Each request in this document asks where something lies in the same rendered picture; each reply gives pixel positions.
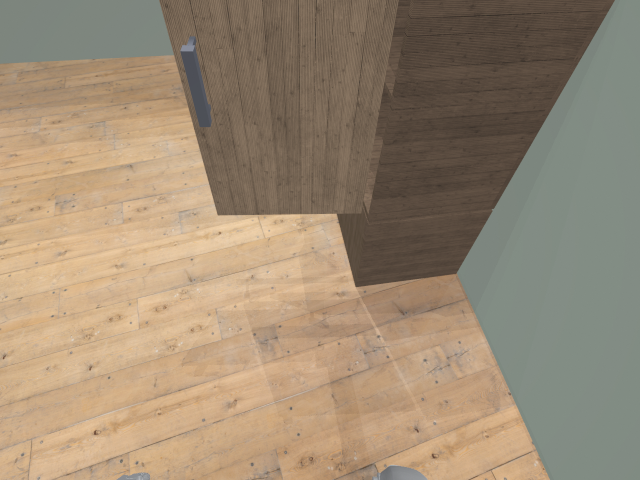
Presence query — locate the cupboard door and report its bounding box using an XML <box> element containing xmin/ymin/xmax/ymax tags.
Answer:
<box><xmin>159</xmin><ymin>0</ymin><xmax>399</xmax><ymax>215</ymax></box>

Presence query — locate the handle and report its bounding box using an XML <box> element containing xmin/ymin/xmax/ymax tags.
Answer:
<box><xmin>180</xmin><ymin>36</ymin><xmax>212</xmax><ymax>127</ymax></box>

